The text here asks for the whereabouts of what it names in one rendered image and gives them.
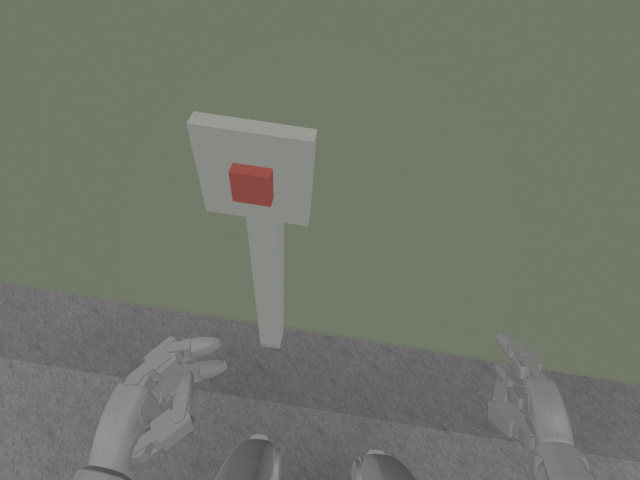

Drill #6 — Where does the right robot forearm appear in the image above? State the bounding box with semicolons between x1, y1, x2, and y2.
531;442;597;480

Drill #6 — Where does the robot right hand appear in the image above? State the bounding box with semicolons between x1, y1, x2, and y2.
488;332;574;453

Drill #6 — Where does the robot left hand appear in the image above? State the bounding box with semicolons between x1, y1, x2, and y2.
88;336;227;479

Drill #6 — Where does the button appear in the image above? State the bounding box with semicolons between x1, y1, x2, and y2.
229;163;274;207

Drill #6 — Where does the robot left thigh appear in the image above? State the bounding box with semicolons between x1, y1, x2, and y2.
214;439;282;480

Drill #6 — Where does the panel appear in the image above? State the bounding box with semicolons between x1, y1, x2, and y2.
186;111;317;349

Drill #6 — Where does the robot thigh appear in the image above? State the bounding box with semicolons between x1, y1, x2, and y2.
351;454;416;480
214;439;282;480

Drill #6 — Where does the robot right thigh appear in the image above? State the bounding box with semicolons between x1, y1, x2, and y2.
351;454;416;480

